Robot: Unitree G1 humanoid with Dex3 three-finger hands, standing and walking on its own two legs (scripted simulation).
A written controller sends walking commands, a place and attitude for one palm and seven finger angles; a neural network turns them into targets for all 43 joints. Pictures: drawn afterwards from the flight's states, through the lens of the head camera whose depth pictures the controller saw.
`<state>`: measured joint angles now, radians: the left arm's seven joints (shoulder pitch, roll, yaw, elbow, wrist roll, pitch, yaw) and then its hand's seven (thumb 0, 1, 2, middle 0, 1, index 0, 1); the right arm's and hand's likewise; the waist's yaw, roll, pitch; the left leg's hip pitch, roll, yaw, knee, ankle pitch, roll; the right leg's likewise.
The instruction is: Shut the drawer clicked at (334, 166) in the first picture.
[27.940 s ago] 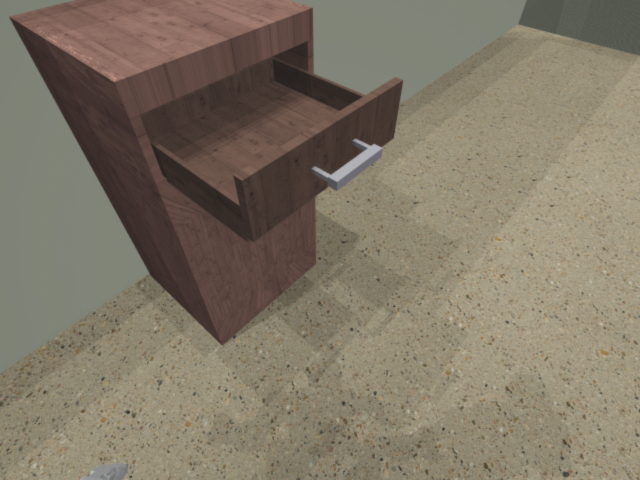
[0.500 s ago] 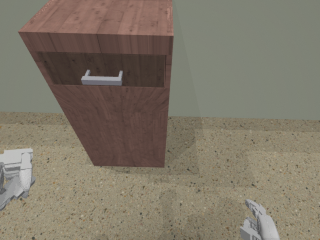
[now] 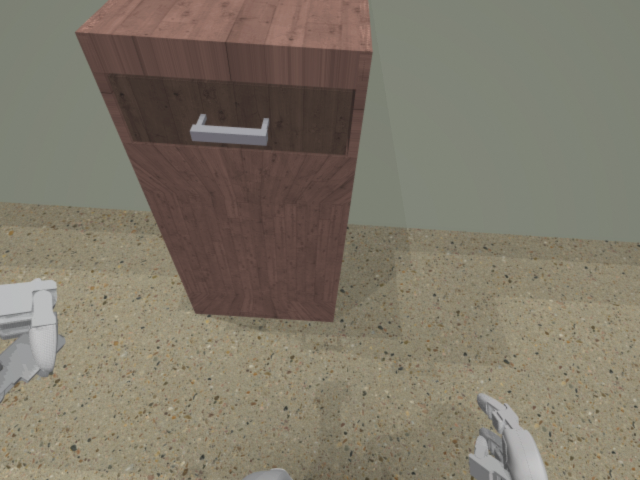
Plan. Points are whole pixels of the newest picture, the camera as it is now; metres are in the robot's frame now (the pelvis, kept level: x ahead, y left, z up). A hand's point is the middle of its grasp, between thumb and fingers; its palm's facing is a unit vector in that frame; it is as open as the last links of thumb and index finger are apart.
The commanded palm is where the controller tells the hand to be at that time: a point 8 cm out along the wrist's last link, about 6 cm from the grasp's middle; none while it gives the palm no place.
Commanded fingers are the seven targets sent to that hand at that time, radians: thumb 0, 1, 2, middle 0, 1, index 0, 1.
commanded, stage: step back with the hand held close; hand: left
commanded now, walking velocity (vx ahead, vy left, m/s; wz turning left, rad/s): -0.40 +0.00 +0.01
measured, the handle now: (231, 128) +0.67 +0.22 +0.04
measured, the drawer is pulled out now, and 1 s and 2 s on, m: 0.00 0.00 0.00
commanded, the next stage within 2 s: stop stepping back and stand still in 0.64 s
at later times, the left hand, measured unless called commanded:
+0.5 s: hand (83, 415) +0.14 +0.19 +0.17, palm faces +0.20 -0.84 -0.50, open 3.3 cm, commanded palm +0.06 +0.25 +0.19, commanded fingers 0.00 0.90 0.90 -1.40 -1.60 -1.40 -1.60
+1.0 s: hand out of the picture -0.02 +0.20 +0.18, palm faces +0.29 -0.83 -0.48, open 3.3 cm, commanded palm -0.06 +0.24 +0.19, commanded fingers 0.00 0.90 0.90 -1.40 -1.60 -1.40 -1.60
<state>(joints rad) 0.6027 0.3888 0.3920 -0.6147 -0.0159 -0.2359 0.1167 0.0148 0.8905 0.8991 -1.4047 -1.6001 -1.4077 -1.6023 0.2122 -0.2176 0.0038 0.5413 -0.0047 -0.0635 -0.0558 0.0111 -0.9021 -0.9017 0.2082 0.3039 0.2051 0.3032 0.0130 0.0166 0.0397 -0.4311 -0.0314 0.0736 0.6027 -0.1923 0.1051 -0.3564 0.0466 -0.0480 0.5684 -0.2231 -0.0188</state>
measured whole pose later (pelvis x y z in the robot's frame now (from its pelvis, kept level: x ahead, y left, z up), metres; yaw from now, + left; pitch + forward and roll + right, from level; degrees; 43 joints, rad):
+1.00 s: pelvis -0.20 -0.03 +0.01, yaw -2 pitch +0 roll +0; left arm 0.72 0.44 0.38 -0.65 -0.05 -0.19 0.12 0.02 0.89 0.90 -1.40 -1.60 -1.41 -1.60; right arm 0.27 -0.19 -0.01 0.61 0.00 -0.05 -0.05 0.01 -0.90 -0.90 0.21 0.30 0.20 0.30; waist 0.01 -0.04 -0.04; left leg -0.53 -0.04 -0.02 0.88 -0.30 -0.01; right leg -0.25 0.03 -0.02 0.50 -0.30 -0.06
